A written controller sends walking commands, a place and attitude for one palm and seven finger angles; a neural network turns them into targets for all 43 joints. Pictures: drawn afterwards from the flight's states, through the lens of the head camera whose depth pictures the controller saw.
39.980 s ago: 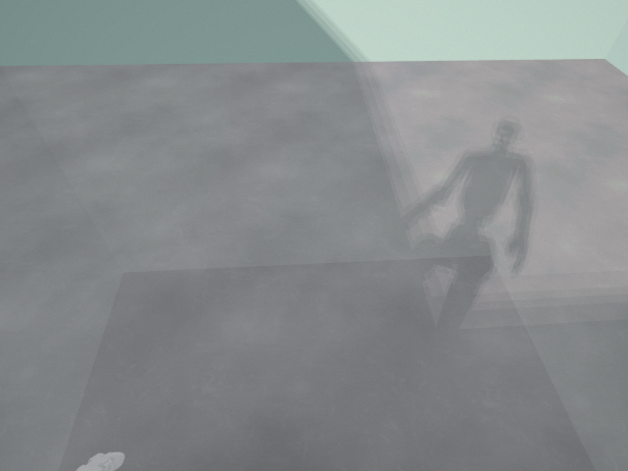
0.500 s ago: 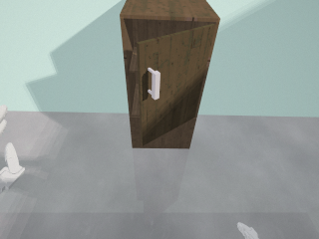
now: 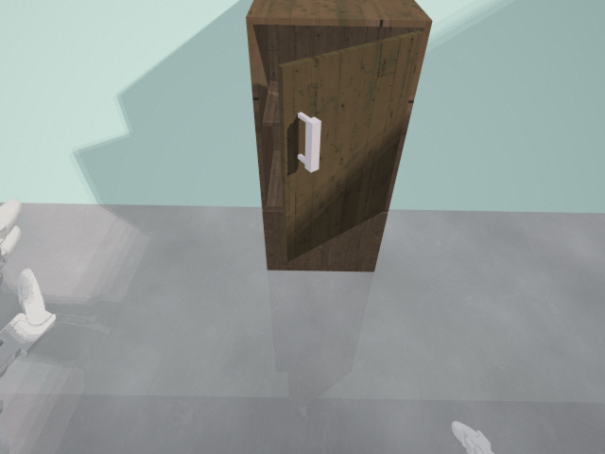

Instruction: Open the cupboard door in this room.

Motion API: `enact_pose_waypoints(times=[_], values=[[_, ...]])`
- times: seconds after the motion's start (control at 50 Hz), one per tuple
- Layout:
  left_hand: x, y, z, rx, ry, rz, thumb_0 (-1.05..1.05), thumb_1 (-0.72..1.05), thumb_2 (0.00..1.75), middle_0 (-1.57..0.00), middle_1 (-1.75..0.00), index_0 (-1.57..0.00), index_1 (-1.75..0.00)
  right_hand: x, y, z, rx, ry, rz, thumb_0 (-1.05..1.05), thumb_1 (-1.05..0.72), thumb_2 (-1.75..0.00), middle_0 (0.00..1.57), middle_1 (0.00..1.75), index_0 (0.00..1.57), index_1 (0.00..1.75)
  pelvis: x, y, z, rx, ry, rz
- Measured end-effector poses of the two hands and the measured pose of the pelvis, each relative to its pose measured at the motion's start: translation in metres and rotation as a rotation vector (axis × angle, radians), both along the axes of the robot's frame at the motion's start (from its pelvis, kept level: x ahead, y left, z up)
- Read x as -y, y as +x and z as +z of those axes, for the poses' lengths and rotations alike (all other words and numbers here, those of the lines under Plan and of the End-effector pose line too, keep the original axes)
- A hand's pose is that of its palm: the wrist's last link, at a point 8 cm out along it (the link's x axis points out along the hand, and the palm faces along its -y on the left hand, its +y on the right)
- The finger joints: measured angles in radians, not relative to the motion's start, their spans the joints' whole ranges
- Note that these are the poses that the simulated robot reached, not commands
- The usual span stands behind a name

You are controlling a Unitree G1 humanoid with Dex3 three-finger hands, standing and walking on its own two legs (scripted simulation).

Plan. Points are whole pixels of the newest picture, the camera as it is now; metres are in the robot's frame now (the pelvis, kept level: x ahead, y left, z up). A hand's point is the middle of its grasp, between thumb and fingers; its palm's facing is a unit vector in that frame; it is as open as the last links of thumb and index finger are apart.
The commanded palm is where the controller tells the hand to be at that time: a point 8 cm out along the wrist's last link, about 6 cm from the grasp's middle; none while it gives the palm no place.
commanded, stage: stop stepping back and stand still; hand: left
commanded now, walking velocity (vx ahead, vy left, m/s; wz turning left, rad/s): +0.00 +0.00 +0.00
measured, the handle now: (307, 141) +0.77 +0.04 +0.04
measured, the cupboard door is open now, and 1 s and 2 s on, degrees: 37 37 37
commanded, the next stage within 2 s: let the arm hang, fingers relaxed in 0.30 s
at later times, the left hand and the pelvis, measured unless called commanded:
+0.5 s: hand (90, 354) +0.23 +0.29 +0.04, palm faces +0.23 -0.85 -0.48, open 7.4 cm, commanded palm none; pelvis +0.02 +0.03 +0.00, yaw +2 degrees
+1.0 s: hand out of the picture -0.03 +0.24 -0.15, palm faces +0.03 -0.96 -0.27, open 7.3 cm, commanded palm none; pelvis +0.01 +0.03 +0.01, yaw +2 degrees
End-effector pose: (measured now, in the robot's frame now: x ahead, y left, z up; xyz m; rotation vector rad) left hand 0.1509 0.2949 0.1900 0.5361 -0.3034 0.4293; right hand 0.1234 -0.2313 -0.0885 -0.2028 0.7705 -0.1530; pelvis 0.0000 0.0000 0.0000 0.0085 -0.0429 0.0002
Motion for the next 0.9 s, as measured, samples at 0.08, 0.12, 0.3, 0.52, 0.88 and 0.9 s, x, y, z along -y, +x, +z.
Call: enact_pose_waypoints(times=[0.08, 0.12, 0.3, 0.52, 0.88, 0.9], values=[[-0.008, 0.0, -0.001, 0.011, -0.012, -0.006, 0.01, 0.88, 0.9, -0.21, -0.3, -0.22, -0.3, -0.002, 0.006, 0.012, 0.032, -0.051, 0.012, 0.01, -0.9, -0.9, 0.21, 0.3, 0.2, 0.3, -0.007, 0.002, 0.001, -0.01, -0.014, 0.003], [-0.012, 0.002, 0.001, 0.026, -0.004, -0.012, 0.01, 0.88, 0.9, -0.21, -0.3, -0.22, -0.3, -0.003, 0.011, 0.015, 0.05, -0.069, 0.011, 0.01, -0.9, -0.9, 0.2, 0.3, 0.2, 0.3, -0.012, 0.001, -0.001, -0.006, -0.021, 0.007], [-0.02, 0.015, 0.003, -0.045, 0.034, 0.018, 0.01, 0.89, 0.9, -0.21, -0.3, -0.21, -0.3, -0.02, 0.037, 0.019, 0.081, -0.003, 0.034, 0.01, -0.9, -0.9, 0.2, 0.3, 0.2, 0.3, -0.012, 0.011, 0.005, -0.024, -0.012, 0.011], [-0.029, 0.04, -0.153, -0.676, -0.231, 0.035, 0.0, 0.9, 0.9, -0.2, -0.3, -0.2, -0.3, -0.011, 0.045, -0.016, -0.091, 0.002, 0.081, 0.01, -0.9, -0.9, 0.2, 0.3, 0.2, 0.3, -0.029, 0.016, 0.0, -0.06, -0.008, 0.034], [0.023, -0.169, -0.317, -1.665, -0.634, 0.265, 0.0, 0.95, 0.9, -0.21, -0.3, -0.21, -0.3, -0.012, -0.106, -0.037, -0.664, 0.003, -0.046, 0.0, -0.91, -0.9, 0.2, 0.3, 0.2, 0.3, -0.027, 0.013, 0.014, -0.028, -0.017, 0.036], [0.021, -0.174, -0.316, -1.676, -0.63, 0.279, 0.0, 0.94, 0.9, -0.21, -0.3, -0.21, -0.3, -0.015, -0.11, -0.038, -0.675, 0.011, -0.049, 0.0, -0.91, -0.9, 0.2, 0.3, 0.2, 0.3, -0.027, 0.013, 0.014, -0.027, -0.016, 0.035]])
